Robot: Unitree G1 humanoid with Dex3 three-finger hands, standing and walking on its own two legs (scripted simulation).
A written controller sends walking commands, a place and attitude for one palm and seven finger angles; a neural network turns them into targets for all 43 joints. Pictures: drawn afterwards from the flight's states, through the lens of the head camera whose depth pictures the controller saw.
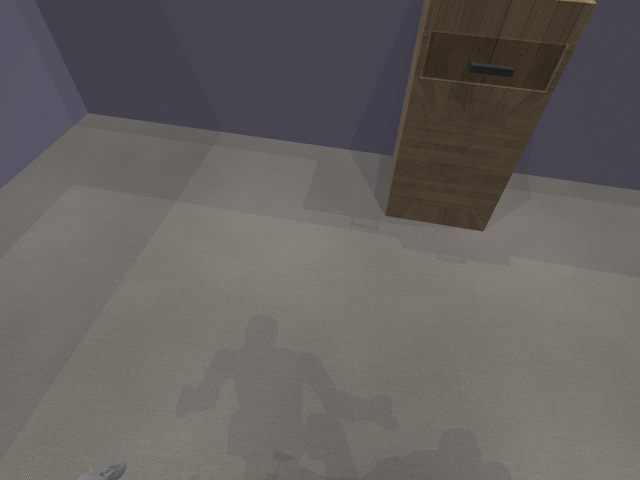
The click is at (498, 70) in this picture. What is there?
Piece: drawer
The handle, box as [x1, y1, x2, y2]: [469, 58, 514, 76]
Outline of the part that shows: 470,59 469,72 511,76 514,70 508,62 505,66 475,63 472,58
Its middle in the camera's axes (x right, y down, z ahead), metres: +0.52 -0.53 +1.18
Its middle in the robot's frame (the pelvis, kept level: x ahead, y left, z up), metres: +1.26 -0.46 -0.04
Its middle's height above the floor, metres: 0.73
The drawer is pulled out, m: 0.00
